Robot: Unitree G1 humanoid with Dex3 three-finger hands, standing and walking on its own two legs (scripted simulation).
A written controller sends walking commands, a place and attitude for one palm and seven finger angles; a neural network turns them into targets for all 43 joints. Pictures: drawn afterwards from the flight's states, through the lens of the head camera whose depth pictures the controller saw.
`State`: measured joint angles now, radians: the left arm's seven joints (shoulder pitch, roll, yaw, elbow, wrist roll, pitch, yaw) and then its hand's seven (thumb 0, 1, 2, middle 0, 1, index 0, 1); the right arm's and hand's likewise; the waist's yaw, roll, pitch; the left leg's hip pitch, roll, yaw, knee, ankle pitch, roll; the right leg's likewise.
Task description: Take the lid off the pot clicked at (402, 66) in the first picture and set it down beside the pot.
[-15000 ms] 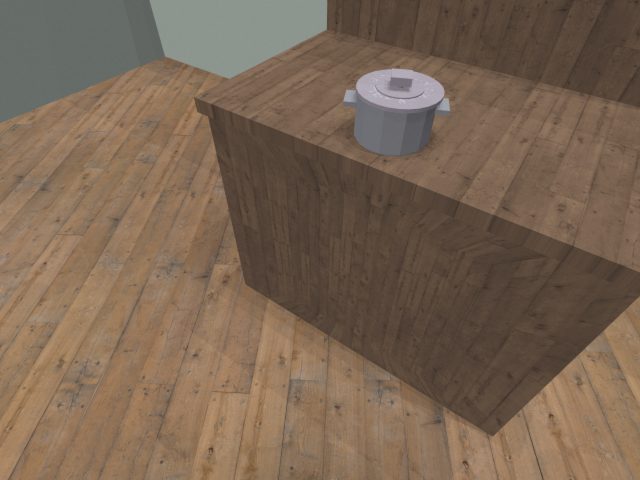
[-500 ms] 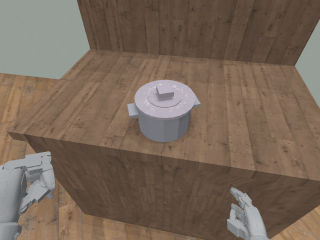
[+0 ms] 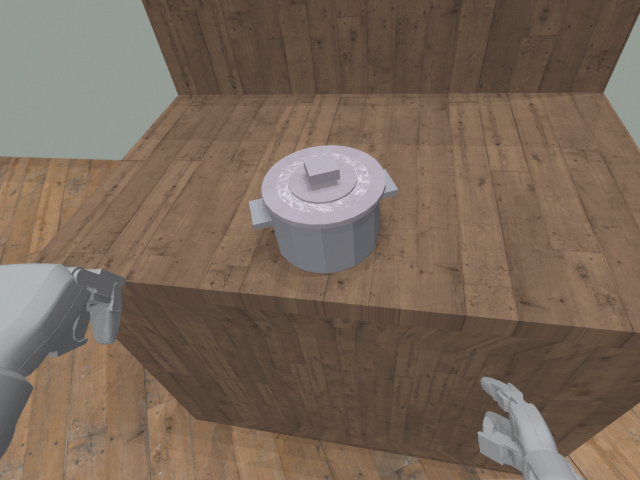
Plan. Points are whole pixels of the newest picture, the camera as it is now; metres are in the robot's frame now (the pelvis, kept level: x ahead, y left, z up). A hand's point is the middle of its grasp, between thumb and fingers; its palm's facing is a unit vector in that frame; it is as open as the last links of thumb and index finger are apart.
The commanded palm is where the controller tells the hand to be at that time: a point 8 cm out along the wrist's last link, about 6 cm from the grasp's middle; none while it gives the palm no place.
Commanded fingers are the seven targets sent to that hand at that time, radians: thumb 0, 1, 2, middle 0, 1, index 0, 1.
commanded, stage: reach forward and open the fingers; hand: left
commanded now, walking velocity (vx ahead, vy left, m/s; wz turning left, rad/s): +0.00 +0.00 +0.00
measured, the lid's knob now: (321, 169) +0.47 +0.06 +0.16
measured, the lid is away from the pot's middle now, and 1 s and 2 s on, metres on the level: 0.00 0.00 0.00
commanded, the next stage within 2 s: move the open hand above the knob in 1.00 s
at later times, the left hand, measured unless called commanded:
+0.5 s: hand (67, 289) +0.23 +0.27 +0.20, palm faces -0.11 +0.05 -0.99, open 7.2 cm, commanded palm +0.20 +0.26 +0.26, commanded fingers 0.00 -0.34 1.63 -0.88 -0.12 -0.88 -0.12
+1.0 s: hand (66, 229) +0.27 +0.28 +0.24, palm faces +0.00 +0.06 -1.00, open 10.0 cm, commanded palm +0.23 +0.27 +0.29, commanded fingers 0.00 -0.37 1.66 -0.87 -0.08 -0.87 -0.08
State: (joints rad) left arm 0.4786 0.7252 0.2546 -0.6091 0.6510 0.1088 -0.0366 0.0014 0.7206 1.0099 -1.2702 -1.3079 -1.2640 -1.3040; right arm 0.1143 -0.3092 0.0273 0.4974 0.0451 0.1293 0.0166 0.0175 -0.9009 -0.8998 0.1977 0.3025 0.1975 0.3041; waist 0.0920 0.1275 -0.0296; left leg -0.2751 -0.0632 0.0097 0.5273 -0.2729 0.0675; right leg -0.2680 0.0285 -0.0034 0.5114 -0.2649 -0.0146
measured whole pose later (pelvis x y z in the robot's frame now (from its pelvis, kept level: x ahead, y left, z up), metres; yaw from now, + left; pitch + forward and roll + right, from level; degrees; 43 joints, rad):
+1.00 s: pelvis -0.04 +0.02 +0.00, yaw +2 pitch -2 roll +0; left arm -0.38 0.77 0.04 -0.11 0.73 0.07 -0.47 0.00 -0.36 1.63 -0.88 -0.09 -0.88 -0.08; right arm 0.13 -0.28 0.04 0.55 0.08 0.06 0.02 0.02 -0.90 -0.90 0.20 0.30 0.20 0.30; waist 0.07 0.12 0.01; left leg -0.26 -0.12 0.00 0.45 -0.16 0.10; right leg -0.26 -0.03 -0.01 0.49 -0.20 0.01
